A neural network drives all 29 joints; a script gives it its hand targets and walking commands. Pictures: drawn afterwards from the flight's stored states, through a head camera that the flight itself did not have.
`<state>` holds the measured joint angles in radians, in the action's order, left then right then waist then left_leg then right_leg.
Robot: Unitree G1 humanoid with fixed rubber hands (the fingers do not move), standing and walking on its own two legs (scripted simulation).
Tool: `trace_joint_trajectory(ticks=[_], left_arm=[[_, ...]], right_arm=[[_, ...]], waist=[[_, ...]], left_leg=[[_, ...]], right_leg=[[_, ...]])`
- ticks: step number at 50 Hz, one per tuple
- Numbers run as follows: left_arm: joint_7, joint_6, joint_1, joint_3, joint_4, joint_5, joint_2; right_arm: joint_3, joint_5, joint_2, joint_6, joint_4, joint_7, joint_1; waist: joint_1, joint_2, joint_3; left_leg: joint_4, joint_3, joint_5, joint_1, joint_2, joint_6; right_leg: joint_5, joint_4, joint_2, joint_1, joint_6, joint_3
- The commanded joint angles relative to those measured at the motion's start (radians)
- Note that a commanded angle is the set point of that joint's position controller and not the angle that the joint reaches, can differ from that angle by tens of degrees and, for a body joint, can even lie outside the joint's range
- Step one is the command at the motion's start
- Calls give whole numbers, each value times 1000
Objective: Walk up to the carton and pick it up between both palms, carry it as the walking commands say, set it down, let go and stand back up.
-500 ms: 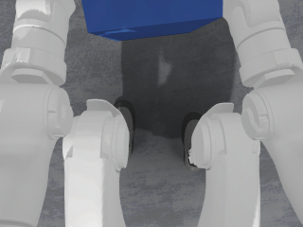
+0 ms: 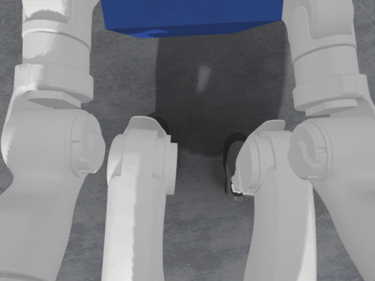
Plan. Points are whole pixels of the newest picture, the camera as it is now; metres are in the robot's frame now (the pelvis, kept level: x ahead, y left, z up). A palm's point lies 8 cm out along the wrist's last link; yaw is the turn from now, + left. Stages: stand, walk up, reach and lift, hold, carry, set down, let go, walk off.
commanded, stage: reach and lift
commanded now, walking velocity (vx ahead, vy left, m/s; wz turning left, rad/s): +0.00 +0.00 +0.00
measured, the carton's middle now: out of the picture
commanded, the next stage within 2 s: none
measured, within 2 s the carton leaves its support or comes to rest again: neither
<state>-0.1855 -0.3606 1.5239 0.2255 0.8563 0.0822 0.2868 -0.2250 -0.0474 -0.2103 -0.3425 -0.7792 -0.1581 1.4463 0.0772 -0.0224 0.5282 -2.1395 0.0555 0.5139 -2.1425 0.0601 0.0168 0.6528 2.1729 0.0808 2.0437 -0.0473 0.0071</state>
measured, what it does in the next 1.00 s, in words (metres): rises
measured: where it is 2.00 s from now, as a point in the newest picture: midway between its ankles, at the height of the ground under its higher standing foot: (195, 171)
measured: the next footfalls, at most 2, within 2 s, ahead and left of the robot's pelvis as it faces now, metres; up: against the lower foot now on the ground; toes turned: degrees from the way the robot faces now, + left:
none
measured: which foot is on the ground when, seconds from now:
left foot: down 0.00-1.00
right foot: down 0.00-1.00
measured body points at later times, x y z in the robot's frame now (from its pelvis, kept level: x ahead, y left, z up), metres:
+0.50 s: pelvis -0.01 -0.01 +0.05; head +0.36 +0.03 +0.29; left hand +0.54 +0.20 -0.11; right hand +0.56 -0.09 -0.11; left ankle +0.13 +0.12 -0.36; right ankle +0.11 -0.13 -0.36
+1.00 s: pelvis -0.02 -0.01 +0.09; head +0.33 +0.04 +0.35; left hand +0.52 +0.20 -0.04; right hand +0.54 -0.09 -0.04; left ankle +0.13 +0.12 -0.36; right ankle +0.11 -0.13 -0.36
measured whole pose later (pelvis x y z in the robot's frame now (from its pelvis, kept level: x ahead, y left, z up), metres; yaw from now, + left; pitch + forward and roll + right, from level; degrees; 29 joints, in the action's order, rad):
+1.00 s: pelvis -0.02 -0.01 +0.09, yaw +1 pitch +25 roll -2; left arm -0.14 -0.48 1.39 0.35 0.62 -0.04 0.18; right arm -0.33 0.04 -0.10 -0.47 -0.55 -0.14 1.32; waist 0.06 -0.03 0.53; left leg -1.83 0.07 0.44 -1.83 0.05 0.04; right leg 0.55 1.86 0.09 1.76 -0.03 0.00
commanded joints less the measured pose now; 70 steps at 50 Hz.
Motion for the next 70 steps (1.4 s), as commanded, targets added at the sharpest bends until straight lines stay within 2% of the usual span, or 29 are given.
trace_joint_trajectory(ticks=[1, 4, 6, 9, 11, 17, 19, 23, 26, 28, 32, 33, 34, 36, 37, 40, 42, 49, 50, 51, 54, 55, 56, 59, 62, 63, 66, 68, 70], left_arm=[[311, 30, 687, -371, -178, 116, -1109], [323, 26, 728, -392, -308, 115, -1150], [327, 25, 744, -440, -291, 117, -1118], [307, 17, 656, -456, -290, 98, -1101], [314, 14, 672, -418, -320, 110, -1097], [311, 1, 657, -505, -408, 131, -1129], [312, 3, 674, -411, -334, 82, -1054], [316, -18, 625, -452, -362, 83, -1091], [335, -19, 661, -392, -302, 64, -1116], [331, -35, 671, -459, -366, 99, -1160], [327, -42, 637, -427, -344, 68, -1166], [316, -43, 692, -513, -513, 126, -1163], [317, -54, 682, -521, -428, 119, -1158], [324, -66, 597, -472, -336, 66, -1143], [322, -56, 639, -488, -406, 108, -1204], [333, -74, 601, -433, -298, 70, -1223], [323, -69, 618, -487, -430, 73, -1234], [315, -71, 652, -470, -370, 81, -1171], [318, -73, 646, -516, -466, 107, -1221], [321, -88, 639, -511, -444, 110, -1221], [326, -89, 617, -485, -356, 71, -1227], [330, -103, 555, -463, -270, 50, -1265], [339, -112, 536, -440, -232, 33, -1295], [337, -100, 639, -540, -426, 117, -1322], [342, -109, 554, -548, -383, 98, -1294], [338, -102, 567, -495, -385, 86, -1280], [337, -87, 584, -536, -500, 101, -1229], [344, -102, 525, -482, -341, 66, -1241], [333, -104, 595, -582, -508, 126, -1300]], right_arm=[[342, -76, 917, 62, 232, 264, 901], [411, -119, 911, 69, 398, 275, 982], [381, -92, 975, 47, 252, 277, 859], [471, -159, 935, 62, 421, 267, 977], [489, -147, 989, 38, 431, 259, 993], [499, -157, 975, 42, 492, 246, 914], [450, -97, 978, 19, 368, 246, 871], [488, -150, 993, 19, 497, 238, 946], [418, -76, 1041, -11, 322, 244, 854], [458, -121, 997, 3, 488, 242, 931], [437, -107, 1037, -11, 406, 264, 874], [530, -160, 1054, -11, 605, 259, 958], [495, -126, 1009, -23, 486, 254, 846], [485, -119, 1056, -28, 449, 264, 883], [478, -114, 1069, -29, 482, 264, 889], [438, -73, 1030, -42, 411, 273, 886], [479, -123, 1046, -33, 522, 280, 912], [458, -91, 1049, -50, 446, 279, 897], [538, -138, 1079, -42, 551, 279, 916], [512, -127, 1047, -53, 554, 274, 903], [459, -111, 1098, -54, 407, 291, 867], [439, -58, 1049, -58, 415, 297, 871], [432, -66, 1049, -53, 434, 301, 899], [484, -99, 1089, -61, 473, 309, 841], [519, -126, 1092, -58, 529, 303, 842], [476, -96, 1079, -63, 505, 306, 875], [544, -133, 1110, -68, 575, 300, 849], [491, -83, 1118, -71, 451, 303, 805], [559, -139, 1115, -66, 615, 283, 827]], waist=[[-58, 55, -1988], [-52, 43, -2172], [-46, 58, -2128], [32, 72, -2260], [24, -30, -2289], [16, 73, -2409], [3, -21, -2208], [61, 27, -2328], [17, -25, -2193], [10, 41, -2386], [26, 55, -2291], [4, 18, -2620], [-37, 55, -2545], [46, 62, -2364], [-17, 16, -2431], [-41, 26, -2277], [15, 105, -2472], [-25, 24, -2327], [24, 42, -2535], [-18, 51, -2534], [17, 51, -2387], [-35, 32, -2290], [-17, 85, -2290], [-63, 75, -2552], [2, 91, -2541], [-50, 72, -2483], [6, -9, -2583], [-8, 17, -2353], [-25, 53, -2635]], left_leg=[[158, -70, -469, 1018, 50, -2], [153, -92, -512, 1109, 68, 0], [180, -78, -567, 1110, 53, 3], [148, -110, -591, 1150, 52, 7], [176, -110, -548, 1099, 62, -11], [219, -88, -671, 1246, 68, 2], [244, -102, -513, 1072, 56, 0], [278, -121, -528, 1087, 68, -4], [313, -124, -410, 955, 65, -2], [306, -139, -456, 1088, 75, 11], [334, -116, -467, 1096, 62, 4], [316, -103, -583, 1310, 79, 1], [306, -102, -551, 1232, 70, 13], [377, -102, -468, 1182, 74, -6], [370, -96, -454, 1216, 76, 3], [407, -85, -362, 1131, 65, 4], [413, -87, -462, 1300, 74, 10], [443, -74, -337, 1234, 61, 6], [447, -98, -451, 1344, 83, 6], [446, -88, -429, 1334, 77, 0], [492, -78, -374, 1328, 68, 10], [517, -57, -280, 1304, 62, 13], [509, -84, -273, 1312, 65, 18], [510, -67, -414, 1424, 72, 34], [520, -78, -487, 1398, 81, 20], [538, -66, -403, 1388, 71, 15], [548, -88, -478, 1406, 91, -1], [567, -78, -359, 1315, 75, -2], [592, -77, -487, 1478, 91, 16]], right_leg=[[-311, -199, 86, -373, 57, 94], [-378, -224, 92, -524, 57, 97], [-415, -214, 88, -486, 59, 99], [-460, -214, 90, -590, 51, 72], [-434, -237, 106, -669, 39, 82], [-512, -279, 107, -656, 61, 61], [-429, -298, 95, -675, 49, 65], [-473, -323, 101, -743, 45, 47], [-383, -369, 96, -735, 55, 42], [-438, -362, 98, -799, 55, 60], [-410, -397, 94, -733, 54, 40], [-526, -369, 114, -864, 49, 74], [-497, -376, 101, -833, 62, 56], [-404, -415, 99, -734, 55, 46], [-403, -426, 108, -785, 55, 57], [-335, -463, 97, -727, 57, 52], [-407, -457, 105, -793, 64, 47], [-295, -496, 104, -723, 58, 42], [-408, -516, 99, -879, 48, 40], [-382, -515, 100, -857, 56, 43], [-324, -547, 102, -774, 54, 35], [-246, -545, 98, -723, 54, 63], [-231, -575, 93, -719, 61, 50], [-384, -584, 100, -878, 69, 45], [-434, -588, 100, -921, 64, 21], [-360, -590, 106, -875, 56, 47], [-455, -623, 109, -1040, 40, 21], [-334, -627, 104, -900, 44, 23], [-467, -648, 101, -1094, 51, 25]])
